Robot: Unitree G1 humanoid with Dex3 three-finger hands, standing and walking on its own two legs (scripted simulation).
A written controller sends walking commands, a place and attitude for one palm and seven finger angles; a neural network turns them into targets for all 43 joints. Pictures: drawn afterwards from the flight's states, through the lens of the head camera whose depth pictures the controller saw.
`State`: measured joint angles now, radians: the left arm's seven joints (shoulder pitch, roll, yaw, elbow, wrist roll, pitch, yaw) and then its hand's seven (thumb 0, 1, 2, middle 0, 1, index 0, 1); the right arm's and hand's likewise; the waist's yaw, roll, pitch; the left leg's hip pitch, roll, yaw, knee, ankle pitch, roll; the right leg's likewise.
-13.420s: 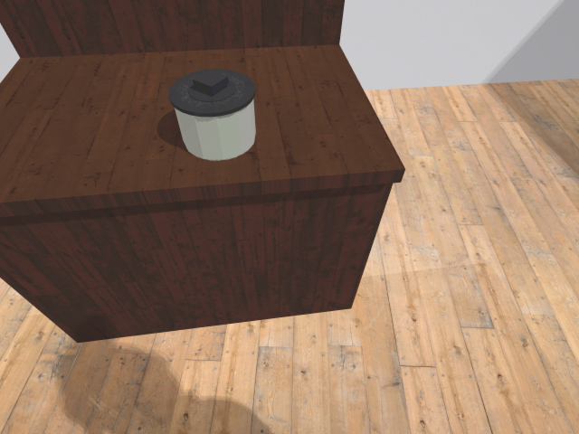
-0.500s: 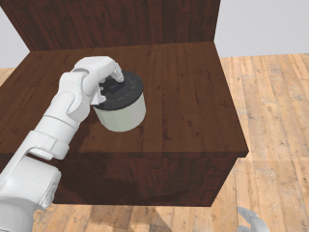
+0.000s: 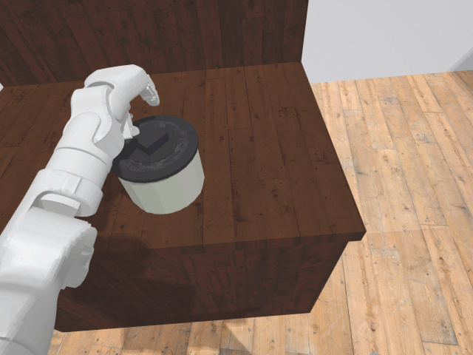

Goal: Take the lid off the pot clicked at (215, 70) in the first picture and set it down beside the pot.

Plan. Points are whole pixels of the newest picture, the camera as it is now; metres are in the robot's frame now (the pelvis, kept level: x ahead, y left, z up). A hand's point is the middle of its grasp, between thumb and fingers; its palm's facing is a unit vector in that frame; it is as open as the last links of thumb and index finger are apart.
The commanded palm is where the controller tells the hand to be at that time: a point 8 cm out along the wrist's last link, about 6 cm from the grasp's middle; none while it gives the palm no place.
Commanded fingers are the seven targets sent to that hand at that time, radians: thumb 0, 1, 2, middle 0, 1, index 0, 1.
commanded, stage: move the open hand above the knob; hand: left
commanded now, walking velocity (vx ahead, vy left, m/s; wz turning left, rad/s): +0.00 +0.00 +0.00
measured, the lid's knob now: (149, 137) +0.49 +0.15 +0.11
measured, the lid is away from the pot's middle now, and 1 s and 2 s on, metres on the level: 0.00 0.00 0.00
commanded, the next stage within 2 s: lower the open fingers around the knob in 0.58 s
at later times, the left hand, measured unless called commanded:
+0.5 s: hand (130, 123) +0.44 +0.15 +0.18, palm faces -0.26 -0.05 -0.96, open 10.0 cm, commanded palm +0.44 +0.15 +0.24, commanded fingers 0.00 -0.31 1.50 -0.85 -0.08 -0.85 -0.08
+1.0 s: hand (141, 131) +0.45 +0.14 +0.15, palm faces -0.35 -0.07 -0.94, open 10.0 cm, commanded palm +0.44 +0.15 +0.22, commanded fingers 0.00 -0.31 1.50 -0.85 -0.08 -0.85 -0.08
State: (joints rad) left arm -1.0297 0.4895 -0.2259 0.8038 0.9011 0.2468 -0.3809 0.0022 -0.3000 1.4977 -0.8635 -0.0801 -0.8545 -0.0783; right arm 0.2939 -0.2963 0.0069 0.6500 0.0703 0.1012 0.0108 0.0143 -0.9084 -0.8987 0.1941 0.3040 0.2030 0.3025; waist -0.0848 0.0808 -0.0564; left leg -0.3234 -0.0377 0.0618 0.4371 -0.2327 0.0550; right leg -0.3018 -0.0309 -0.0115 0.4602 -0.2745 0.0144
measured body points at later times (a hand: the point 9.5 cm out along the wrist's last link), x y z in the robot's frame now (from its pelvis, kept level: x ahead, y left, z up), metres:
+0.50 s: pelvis -0.02 +0.00 +0.00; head +0.01 -0.03 +0.45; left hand +0.45 +0.15 +0.23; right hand +0.13 -0.24 -0.12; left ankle -0.01 +0.09 -0.74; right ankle -0.03 -0.13 -0.74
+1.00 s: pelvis -0.01 +0.00 +0.00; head +0.02 -0.03 +0.45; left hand +0.47 +0.14 +0.21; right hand +0.07 -0.26 -0.13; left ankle -0.01 +0.09 -0.74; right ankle -0.03 -0.13 -0.74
